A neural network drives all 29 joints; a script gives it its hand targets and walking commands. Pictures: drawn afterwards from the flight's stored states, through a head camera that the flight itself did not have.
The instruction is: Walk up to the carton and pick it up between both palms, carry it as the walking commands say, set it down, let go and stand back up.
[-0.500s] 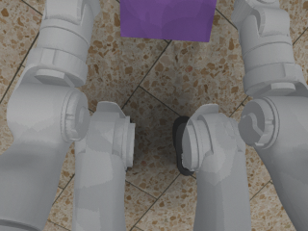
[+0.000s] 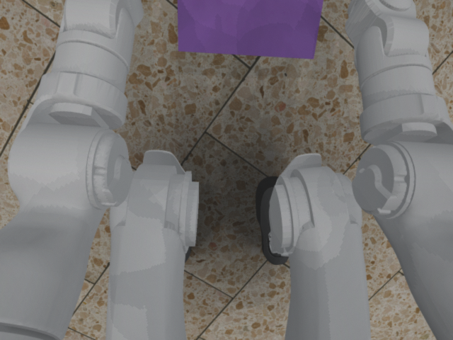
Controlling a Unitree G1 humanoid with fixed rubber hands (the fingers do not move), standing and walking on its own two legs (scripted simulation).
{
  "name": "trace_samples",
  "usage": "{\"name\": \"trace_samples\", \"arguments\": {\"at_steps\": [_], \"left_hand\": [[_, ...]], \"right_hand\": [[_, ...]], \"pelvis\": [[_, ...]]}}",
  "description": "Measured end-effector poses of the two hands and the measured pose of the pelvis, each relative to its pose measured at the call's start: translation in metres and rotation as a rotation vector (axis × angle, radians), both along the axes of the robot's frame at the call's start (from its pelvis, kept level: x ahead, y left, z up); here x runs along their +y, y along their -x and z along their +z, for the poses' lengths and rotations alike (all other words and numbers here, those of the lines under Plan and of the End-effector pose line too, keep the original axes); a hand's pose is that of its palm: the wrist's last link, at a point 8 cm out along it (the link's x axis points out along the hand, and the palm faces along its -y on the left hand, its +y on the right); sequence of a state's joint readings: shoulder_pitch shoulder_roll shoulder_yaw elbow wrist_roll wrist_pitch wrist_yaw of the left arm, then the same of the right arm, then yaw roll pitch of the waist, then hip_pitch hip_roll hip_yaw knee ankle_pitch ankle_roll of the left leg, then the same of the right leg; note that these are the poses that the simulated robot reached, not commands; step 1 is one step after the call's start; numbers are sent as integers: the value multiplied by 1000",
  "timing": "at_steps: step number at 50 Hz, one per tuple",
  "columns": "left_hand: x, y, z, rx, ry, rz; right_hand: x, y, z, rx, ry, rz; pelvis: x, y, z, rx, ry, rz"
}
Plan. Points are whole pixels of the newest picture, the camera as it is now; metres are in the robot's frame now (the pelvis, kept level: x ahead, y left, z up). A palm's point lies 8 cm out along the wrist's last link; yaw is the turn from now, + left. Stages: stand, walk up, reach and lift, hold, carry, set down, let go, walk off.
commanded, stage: set down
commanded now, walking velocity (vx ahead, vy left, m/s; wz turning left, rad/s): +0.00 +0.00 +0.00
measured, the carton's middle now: out of the picture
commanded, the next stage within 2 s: none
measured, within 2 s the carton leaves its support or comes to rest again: rests again in 0.04 s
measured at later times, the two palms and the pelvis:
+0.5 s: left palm out of the picture +0.56 +0.15 -0.18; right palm out of the picture +0.55 -0.15 -0.17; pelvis +0.01 +0.00 -0.01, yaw +0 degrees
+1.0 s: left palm out of the picture +0.56 +0.15 -0.18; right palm out of the picture +0.56 -0.15 -0.18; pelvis +0.01 +0.00 -0.01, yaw +0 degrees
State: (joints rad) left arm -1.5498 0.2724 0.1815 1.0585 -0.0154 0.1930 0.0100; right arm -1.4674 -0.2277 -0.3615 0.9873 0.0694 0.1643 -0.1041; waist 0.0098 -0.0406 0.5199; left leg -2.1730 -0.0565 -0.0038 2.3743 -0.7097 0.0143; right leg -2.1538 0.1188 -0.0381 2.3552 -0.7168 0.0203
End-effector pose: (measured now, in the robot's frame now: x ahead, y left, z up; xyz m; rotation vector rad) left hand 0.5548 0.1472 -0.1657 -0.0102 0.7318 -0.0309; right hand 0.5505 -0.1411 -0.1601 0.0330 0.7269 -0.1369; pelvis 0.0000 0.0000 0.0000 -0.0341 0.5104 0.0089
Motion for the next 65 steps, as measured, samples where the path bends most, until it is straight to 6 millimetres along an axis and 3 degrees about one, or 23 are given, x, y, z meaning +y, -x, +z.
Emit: {"name": "trace_samples", "arguments": {"at_steps": [65], "left_hand": [[0,-7,-16,-26,-11,-24]], "right_hand": [[-4,-3,-16,-11,6,43]], "pelvis": [[-2,-10,-12,-8,-3,2]]}}
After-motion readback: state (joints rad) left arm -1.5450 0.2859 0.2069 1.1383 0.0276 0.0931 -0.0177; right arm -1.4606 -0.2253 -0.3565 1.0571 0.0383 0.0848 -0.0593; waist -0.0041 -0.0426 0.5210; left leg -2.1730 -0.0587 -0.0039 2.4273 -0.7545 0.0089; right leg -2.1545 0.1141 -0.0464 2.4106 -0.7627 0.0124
